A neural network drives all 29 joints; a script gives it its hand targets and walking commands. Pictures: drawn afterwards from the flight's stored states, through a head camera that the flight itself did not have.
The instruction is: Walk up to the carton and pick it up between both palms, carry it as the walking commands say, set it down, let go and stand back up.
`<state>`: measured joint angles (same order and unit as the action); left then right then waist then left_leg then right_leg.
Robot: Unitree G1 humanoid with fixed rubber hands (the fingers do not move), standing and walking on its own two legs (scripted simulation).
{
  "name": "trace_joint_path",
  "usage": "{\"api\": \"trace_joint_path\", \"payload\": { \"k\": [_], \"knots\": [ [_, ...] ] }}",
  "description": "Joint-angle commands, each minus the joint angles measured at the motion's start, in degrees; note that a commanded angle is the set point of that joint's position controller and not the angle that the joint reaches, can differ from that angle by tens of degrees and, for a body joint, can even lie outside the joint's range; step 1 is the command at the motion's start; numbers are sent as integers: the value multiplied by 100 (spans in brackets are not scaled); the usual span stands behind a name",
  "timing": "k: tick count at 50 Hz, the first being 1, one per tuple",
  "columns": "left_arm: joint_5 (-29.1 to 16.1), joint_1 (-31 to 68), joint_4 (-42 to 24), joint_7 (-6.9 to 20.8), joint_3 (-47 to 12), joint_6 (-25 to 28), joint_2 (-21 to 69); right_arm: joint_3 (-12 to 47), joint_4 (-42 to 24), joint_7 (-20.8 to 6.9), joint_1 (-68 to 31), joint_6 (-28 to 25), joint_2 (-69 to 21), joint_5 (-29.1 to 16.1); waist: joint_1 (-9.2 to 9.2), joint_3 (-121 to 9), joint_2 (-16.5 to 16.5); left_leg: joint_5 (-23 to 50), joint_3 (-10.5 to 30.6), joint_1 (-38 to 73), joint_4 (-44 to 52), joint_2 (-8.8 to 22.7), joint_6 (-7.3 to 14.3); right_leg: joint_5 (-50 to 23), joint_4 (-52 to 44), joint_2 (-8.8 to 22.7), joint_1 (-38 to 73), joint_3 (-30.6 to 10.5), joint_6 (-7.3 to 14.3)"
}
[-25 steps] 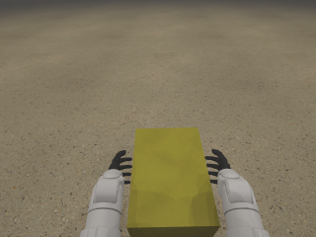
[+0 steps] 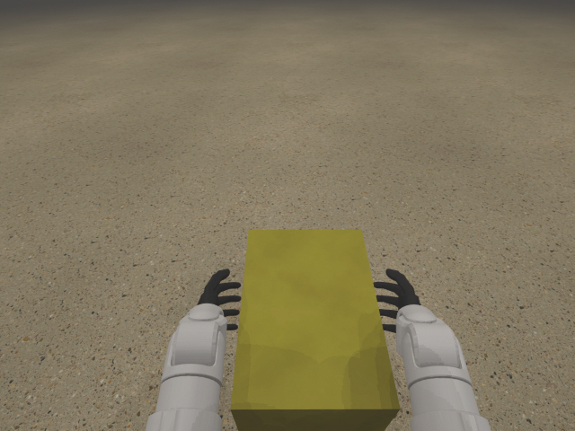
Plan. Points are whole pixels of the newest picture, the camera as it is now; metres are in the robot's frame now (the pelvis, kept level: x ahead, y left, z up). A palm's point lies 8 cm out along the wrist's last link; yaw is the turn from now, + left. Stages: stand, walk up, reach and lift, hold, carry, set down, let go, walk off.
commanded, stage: hold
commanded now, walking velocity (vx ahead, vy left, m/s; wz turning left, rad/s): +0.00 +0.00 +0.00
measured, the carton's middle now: (306, 332) +0.32 +0.00 -0.03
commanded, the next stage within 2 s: carry in 0.44 s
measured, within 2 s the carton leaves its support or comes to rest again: neither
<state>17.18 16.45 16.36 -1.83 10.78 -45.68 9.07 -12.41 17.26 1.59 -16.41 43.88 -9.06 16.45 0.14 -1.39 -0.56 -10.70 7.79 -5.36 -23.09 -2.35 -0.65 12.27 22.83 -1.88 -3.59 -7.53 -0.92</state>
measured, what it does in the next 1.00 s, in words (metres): walks ahead: left foot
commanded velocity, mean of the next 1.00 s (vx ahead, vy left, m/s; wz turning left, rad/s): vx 0.30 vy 0.00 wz -0.36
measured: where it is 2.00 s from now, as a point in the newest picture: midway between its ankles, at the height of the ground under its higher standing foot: (379, 343)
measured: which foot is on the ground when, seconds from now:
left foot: down 0.00-0.76, up 0.78-0.96, down 0.98-1.00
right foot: down 0.00-0.98, up 1.00-1.00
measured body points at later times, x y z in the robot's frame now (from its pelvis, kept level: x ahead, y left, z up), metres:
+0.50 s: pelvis +0.00 +0.00 +0.00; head -0.05 +0.00 +0.44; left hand +0.30 +0.14 +0.04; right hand +0.30 -0.15 +0.04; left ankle +0.03 +0.13 -0.74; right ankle +0.01 -0.14 -0.74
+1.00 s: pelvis +0.16 -0.04 -0.01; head +0.17 -0.03 +0.44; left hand +0.47 +0.04 +0.08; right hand +0.41 -0.24 +0.08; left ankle +0.17 +0.06 -0.75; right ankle +0.03 -0.12 -0.74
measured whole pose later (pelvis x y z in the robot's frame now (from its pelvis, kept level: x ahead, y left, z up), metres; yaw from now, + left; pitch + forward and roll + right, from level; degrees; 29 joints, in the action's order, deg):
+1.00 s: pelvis +0.16 -0.04 -0.01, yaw -13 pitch +8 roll +1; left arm 5.2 10.9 -20.3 -15.6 1.3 -68.2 8.0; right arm -1.3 -20.5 15.1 -10.0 67.6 -7.9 3.5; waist -0.4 -7.9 -3.1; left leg -13.7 -11.3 -19.9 -27.4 1.1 -1.1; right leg 24.1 32.3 -0.6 -14.0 -3.0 2.0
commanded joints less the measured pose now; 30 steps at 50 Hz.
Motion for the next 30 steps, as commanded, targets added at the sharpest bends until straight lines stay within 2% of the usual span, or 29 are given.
{"api": "trace_joint_path", "payload": {
  "k": [1,21,22,23,24,25,28,30],
  "knots": [
    [-1801,3063,-468,1600,-3101,400,5867,3063,-304,-1594,-2952,-247,-5798,-1721,6,-1293,63,666,-301,389,348,-254,4,-661,-376,-308,39,317,52],
    [-1816,2979,-570,1591,-3143,394,5828,3144,-425,-1574,-2904,-245,-5753,-1738,2,-1277,44,683,-297,380,320,-263,7,-672,-372,-295,28,297,44],
    [-1883,3221,-513,1603,-3313,377,5694,3180,-452,-1593,-3030,-214,-5695,-1763,5,-945,67,-837,184,-807,139,719,87,927,-25,685,-989,13,208],
    [-1957,3296,-599,1580,-3316,375,5694,3288,-617,-1578,-3159,-201,-5705,-1860,-31,-1091,53,-1803,277,-919,240,672,192,1851,-123,579,-983,-123,338],
    [-1970,3387,-665,1546,-3326,343,5694,3393,-746,-1553,-3334,-167,-5721,-1930,-67,-1107,25,-2398,192,-1136,232,619,228,2372,-187,569,-1155,-168,423],
    [-2075,3516,-892,1512,-3445,309,5760,3530,-994,-1505,-3457,-124,-5793,-2033,-80,-1197,28,-2432,67,-1195,90,606,231,2384,-188,595,-1222,-217,481],
    [-2422,3624,-1543,1349,-3903,51,5922,3851,-1648,-1294,-3346,130,-5871,-2267,-40,-1690,-42,-1847,-223,-861,-248,665,211,1828,-47,705,-1386,-281,530],
    [-2592,3550,-1842,1243,-4141,-202,5953,3960,-1875,-1139,-3120,358,-5842,-2367,43,-1771,193,-2133,71,-365,147,946,307,1896,314,540,-2007,-2,403]
  ]
}}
